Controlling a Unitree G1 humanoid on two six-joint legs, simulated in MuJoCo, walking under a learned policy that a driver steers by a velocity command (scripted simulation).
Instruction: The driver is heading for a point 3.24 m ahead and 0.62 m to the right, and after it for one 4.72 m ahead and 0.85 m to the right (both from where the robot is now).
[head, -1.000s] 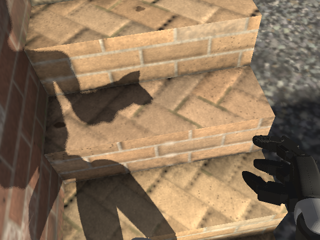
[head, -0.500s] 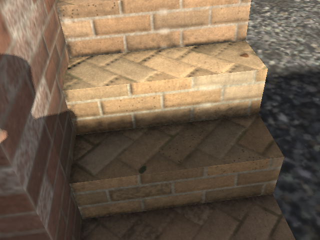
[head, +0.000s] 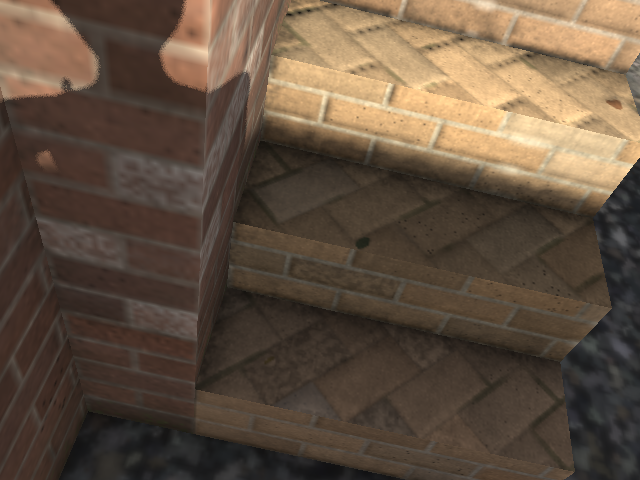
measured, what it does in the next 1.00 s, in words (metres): climbs: right foot, then left foot 0.20 m higher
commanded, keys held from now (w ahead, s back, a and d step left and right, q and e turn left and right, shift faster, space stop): w+e+shift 0.42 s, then w+q+shift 0.58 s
